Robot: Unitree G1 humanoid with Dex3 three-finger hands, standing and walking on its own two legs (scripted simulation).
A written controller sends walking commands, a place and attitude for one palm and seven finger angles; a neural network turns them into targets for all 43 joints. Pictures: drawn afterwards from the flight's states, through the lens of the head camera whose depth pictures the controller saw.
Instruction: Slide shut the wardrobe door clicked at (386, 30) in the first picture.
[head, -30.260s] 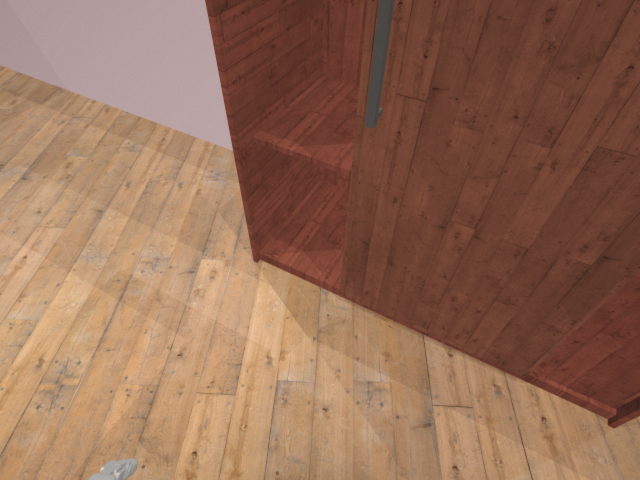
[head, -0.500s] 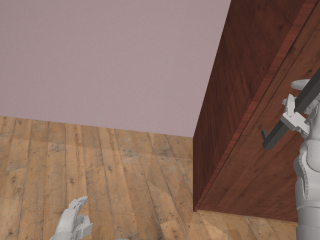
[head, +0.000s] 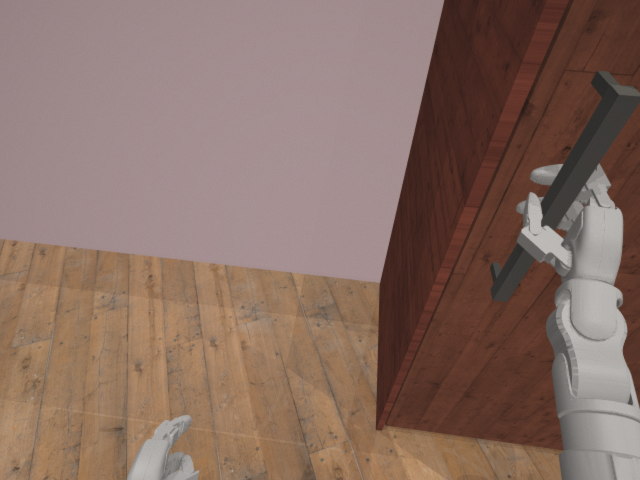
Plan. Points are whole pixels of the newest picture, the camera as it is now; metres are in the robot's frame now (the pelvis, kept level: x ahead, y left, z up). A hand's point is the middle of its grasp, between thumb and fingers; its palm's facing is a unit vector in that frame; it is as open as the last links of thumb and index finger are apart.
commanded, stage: stop walking and hold the door there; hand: right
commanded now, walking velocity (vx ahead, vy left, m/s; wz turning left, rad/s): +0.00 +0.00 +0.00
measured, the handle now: (541, 207) +0.39 -0.24 +0.18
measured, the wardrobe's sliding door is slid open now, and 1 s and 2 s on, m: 0.00 0.00 0.00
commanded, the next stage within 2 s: loosen the grip on the handle in 0.30 s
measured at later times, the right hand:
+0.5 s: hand (541, 226) +0.36 -0.22 +0.18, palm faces +0.28 +0.95 -0.16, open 6.3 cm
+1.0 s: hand (534, 226) +0.36 -0.22 +0.18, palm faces +0.32 +0.93 -0.17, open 14.3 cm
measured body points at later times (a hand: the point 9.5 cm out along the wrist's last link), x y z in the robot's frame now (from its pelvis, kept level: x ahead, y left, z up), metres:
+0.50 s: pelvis +0.00 +0.02 +0.00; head +0.00 +0.01 +0.45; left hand +0.18 +0.24 -0.09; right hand +0.33 -0.27 +0.19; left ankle +0.04 +0.13 -0.74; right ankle +0.02 -0.08 -0.74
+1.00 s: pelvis +0.02 +0.04 -0.01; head +0.03 +0.05 +0.44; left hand +0.17 +0.29 -0.11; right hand +0.34 -0.26 +0.19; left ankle +0.04 +0.13 -0.74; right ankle +0.02 -0.08 -0.74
